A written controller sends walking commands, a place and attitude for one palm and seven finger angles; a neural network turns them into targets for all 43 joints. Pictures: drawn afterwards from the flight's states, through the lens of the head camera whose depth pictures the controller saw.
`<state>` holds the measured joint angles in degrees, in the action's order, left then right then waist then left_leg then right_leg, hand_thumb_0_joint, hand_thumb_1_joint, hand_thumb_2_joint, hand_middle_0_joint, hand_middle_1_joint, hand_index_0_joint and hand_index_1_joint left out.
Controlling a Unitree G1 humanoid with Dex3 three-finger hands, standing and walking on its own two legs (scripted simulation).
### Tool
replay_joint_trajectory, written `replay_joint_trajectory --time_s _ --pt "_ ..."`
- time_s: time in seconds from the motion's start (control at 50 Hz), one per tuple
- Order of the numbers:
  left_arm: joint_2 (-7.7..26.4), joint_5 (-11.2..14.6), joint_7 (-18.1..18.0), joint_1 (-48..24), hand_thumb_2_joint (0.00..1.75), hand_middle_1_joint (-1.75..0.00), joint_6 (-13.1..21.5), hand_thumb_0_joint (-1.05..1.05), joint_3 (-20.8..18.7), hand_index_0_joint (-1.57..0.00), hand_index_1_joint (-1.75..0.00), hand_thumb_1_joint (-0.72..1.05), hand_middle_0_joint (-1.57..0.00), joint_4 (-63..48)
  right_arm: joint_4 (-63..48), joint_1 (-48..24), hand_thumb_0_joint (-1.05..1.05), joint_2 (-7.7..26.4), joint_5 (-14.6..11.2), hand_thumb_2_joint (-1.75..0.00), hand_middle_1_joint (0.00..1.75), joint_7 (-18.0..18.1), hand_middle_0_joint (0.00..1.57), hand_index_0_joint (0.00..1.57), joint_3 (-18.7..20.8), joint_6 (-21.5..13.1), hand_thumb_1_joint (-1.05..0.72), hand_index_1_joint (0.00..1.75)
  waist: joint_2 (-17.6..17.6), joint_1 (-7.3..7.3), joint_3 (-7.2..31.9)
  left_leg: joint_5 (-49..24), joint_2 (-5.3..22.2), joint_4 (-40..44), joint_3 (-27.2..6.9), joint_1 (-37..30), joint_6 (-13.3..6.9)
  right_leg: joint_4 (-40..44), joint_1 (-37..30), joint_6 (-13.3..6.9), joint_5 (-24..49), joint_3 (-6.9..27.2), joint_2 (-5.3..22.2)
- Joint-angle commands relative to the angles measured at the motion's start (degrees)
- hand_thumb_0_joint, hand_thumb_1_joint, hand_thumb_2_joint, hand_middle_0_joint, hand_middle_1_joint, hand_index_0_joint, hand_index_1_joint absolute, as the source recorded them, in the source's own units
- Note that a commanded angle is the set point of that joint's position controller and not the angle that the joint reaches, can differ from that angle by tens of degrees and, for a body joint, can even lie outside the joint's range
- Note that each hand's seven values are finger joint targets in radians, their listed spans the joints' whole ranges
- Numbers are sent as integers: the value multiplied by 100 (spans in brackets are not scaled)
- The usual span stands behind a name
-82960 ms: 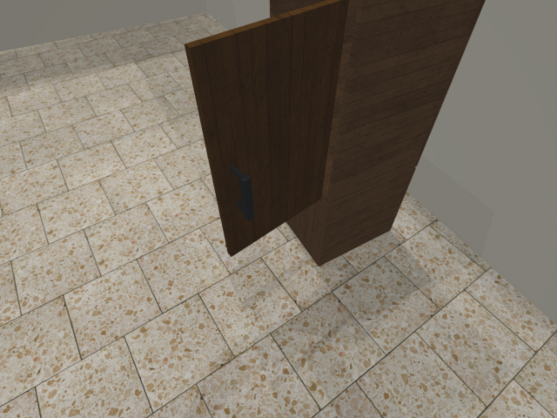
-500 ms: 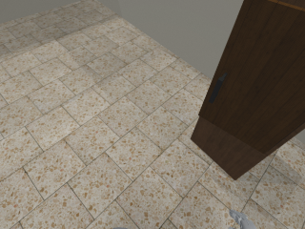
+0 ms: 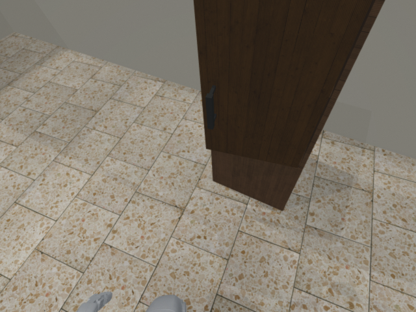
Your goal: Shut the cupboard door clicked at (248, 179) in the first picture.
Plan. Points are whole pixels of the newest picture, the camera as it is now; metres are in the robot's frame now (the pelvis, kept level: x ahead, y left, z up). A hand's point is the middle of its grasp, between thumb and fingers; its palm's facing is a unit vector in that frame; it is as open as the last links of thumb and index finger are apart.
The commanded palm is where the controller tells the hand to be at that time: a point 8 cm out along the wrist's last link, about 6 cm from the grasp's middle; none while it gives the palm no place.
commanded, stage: turn to face it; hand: left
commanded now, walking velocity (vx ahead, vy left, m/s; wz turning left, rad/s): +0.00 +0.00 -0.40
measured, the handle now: (212, 108) +0.68 +0.02 -0.08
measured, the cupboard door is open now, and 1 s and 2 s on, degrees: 11 11 11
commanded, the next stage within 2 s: take the last steps up to it in 0.34 s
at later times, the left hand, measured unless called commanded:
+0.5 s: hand (123, 307) +0.15 +0.20 -0.15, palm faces -0.18 -0.96 -0.21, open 7.4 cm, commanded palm none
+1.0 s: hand (145, 299) +0.16 +0.16 -0.18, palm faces -0.25 -0.96 -0.14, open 7.4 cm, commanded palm none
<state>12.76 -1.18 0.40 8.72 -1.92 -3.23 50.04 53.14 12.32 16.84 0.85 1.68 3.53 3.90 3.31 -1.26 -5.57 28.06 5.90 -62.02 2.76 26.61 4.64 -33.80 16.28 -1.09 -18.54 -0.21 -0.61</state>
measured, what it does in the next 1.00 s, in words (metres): walks ahead, turning right: left foot, then right foot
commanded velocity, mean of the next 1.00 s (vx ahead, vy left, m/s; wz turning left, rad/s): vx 0.12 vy -0.02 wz -0.17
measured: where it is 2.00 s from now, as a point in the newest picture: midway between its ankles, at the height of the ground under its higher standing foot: outside the picture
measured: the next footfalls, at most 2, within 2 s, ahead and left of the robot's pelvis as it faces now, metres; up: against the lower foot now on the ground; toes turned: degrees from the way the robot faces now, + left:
left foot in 0.22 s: +0.08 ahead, +0.13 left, +0.00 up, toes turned -2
right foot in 0.58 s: +0.01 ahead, -0.11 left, +0.00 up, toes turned -15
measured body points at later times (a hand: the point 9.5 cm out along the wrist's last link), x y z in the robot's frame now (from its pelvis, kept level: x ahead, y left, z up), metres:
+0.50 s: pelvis +0.02 +0.02 +0.01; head +0.07 +0.02 +0.46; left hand +0.16 +0.25 -0.14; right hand +0.01 -0.22 -0.13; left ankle +0.04 +0.14 -0.73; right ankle -0.04 -0.10 -0.69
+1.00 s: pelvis +0.12 -0.01 +0.00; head +0.15 +0.01 +0.45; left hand +0.18 +0.21 -0.16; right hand +0.08 -0.24 -0.14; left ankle +0.16 +0.09 -0.73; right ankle +0.02 -0.09 -0.67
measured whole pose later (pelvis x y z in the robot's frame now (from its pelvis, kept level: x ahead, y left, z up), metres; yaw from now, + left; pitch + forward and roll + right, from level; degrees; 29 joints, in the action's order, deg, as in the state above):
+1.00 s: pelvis +0.12 -0.01 +0.00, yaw -16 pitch +0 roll +0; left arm 10.2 -1.2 0.7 17.2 -0.9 -3.0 62.5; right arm 57.3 16.1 8.6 2.2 1.3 0.7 -2.5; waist -2.5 -0.8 -1.9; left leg 15.5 3.0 -30.9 8.3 15.5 -1.3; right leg -58.0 19.8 -1.8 -26.9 -1.7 0.4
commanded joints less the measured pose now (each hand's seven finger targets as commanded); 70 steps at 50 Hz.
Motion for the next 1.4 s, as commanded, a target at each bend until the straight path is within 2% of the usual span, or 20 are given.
replay_joint_trajectory --time_s 0.0,0.16,0.22,0.28,0.42,0.5,0.52,0.54,0.58,0.66,0.8,0.82,0.86,0.88,0.98,1.1,1.16,1.22,1.3,1.38 --pt "1175 -14 -108 178 90 -30 79 0 -296 -20 -30 90 -20 -300 -547 -122 0 201 -2 -90 30 -42 20 20 8 -193 -90 30 -1162 160 805 -472 -119 164 -114 334 46 1132 -723 -939 3191 1274 1322" --pt "1089 2 -102 -58 90 -30 16 0 -336 -20 -30 90 -20 -276 -384 465 0 88 -32 -90 30 -1 20 20 -18 -338 -90 30 -1079 -110 733 -1476 -406 3144 6 -1331 -127 752 61 -617 2086 1616 1008" --pt "489 45 -34 277 90 -30 -8 0 -184 -20 -30 90 -20 -424 -436 766 0 1035 86 -90 30 45 20 20 110 -415 -90 30 1262 -101 832 -2682 1990 4512 -2435 -1910 -1365 -1767 1192 143 -1605 223 -210" --pt "590 -4 31 94 90 -30 -59 0 -292 -20 -30 90 -20 -232 -446 310 0 579 130 -90 30 124 20 20 -21 -451 -90 30 787 86 501 -3199 1483 4553 -1602 -1388 -1391 -3163 1283 262 -1071 402 100" --pt "214 10 61 -8 90 -30 -53 0 -120 -20 -30 90 -20 -123 -68 538 0 532 107 -90 30 93 20 20 53 -383 -90 30 716 -86 838 -4098 1189 4021 -511 -2119 -1348 -1035 540 239 -855 -287 45" --pt "293 -9 79 592 90 -30 2 0 -156 -20 -30 90 -20 155 23 395 0 564 66 -90 30 37 20 20 98 -324 -90 30 471 167 929 -1600 985 3755 -252 -1336 -941 811 -843 103 252 -448 -41" --pt "561 -46 63 762 90 -30 55 0 -208 -20 -30 90 -20 228 18 358 0 372 28 -90 30 -5 20 20 81 -328 -90 30 -136 267 806 -733 650 3289 18 -642 -693 1438 -1454 -70 11 112 331" --pt "1028 -82 16 1032 90 -30 123 0 -295 -20 -30 90 -20 337 -149 206 0 7 -8 -90 30 -43 20 20 -9 -354 -90 30 -1483 409 671 374 -65 2210 669 507 -346 2058 -1954 -596 -631 1759 1527" --pt "1119 -42 -61 1160 90 -30 191 0 -304 -20 -30 90 -20 423 -334 -366 0 66 62 -90 30 -86 20 20 -2 -330 -90 30 -1648 537 145 457 -232 435 -92 1303 -331 2476 -1358 -1312 -980 2643 2042" --pt "617 -31 -99 697 90 -30 358 0 -159 -20 -30 90 -20 453 -36 -7 0 -60 81 -90 30 -181 20 20 -25 -424 -90 30 -1129 115 36 -522 -47 565 -16 812 -254 2110 -1006 -1092 843 1175 1478" --pt "601 25 -78 822 90 -30 394 0 -170 -20 -30 90 -20 803 224 573 0 -223 64 -90 30 -163 20 20 -109 -596 -90 30 -970 -102 280 -1653 -377 3198 430 -1249 -337 1395 -560 -734 1133 616 1074" --pt "457 29 -58 857 90 -30 359 0 -136 -20 -30 90 -20 829 393 945 0 -81 68 -90 30 -144 20 20 -75 -641 -90 30 -452 -230 371 -1741 -324 3473 216 -2119 -392 879 80 -601 621 475 851" --pt "37 71 -12 1026 90 -30 349 0 -42 -20 -30 90 -20 640 587 1960 0 806 191 -90 30 -30 20 20 95 -667 -90 30 1547 -479 800 -1460 1805 4609 -2602 -3206 -1374 -1731 1513 -151 -1473 -422 -173" --pt "166 6 -40 709 90 -30 323 0 -32 -20 -30 90 -20 579 632 2022 0 760 169 -90 30 32 20 20 69 -636 -90 30 1339 -546 765 -1367 1956 4886 -2829 -2975 -1511 -2705 1773 -171 -1602 8 -44" --pt "-122 -4 61 599 90 -30 259 0 -1 -20 -30 90 -20 711 432 894 0 136 122 -90 30 50 20 20 -127 -677 -90 30 344 29 222 -2226 1232 4940 -922 -1502 -1371 -1990 985 -13 -585 -44 464" --pt "-207 -7 -6 934 90 -30 229 0 25 -20 -30 90 -20 879 591 552 0 14 46 -90 30 27 20 20 -96 -530 -90 30 222 323 285 -1760 718 4334 -185 -978 -1050 362 -528 141 786 -514 160" --pt "607 7 -136 1029 90 -30 331 0 -19 -20 -30 90 -20 1005 682 852 0 -502 -64 -90 30 -35 20 20 -199 -486 -90 30 -1080 197 319 -717 -242 3605 349 -697 -353 1468 -972 -322 2468 1109 1529" --pt "617 37 -211 593 90 -30 319 0 -3 -20 -30 90 -20 931 901 1142 0 -515 -54 -90 30 -9 20 20 -147 -292 -90 30 -1814 43 446 -687 -227 3259 282 -1403 -322 1474 -560 -532 3374 983 1567" --pt "675 6 -328 742 90 -30 260 0 -97 -20 -30 90 -20 962 778 862 0 -362 -72 -90 30 37 20 20 -69 -236 -90 30 -1356 262 863 -40 -331 2372 111 -628 -245 838 -1758 -903 6445 1026 1920" --pt "777 -54 -378 529 90 -30 156 0 -228 -20 -30 90 -20 802 512 538 0 -370 -70 -90 30 36 20 20 -16 -176 -90 30 -1177 300 1031 83 -464 1885 -144 -410 -222 813 -1773 -1140 6042 922 2056"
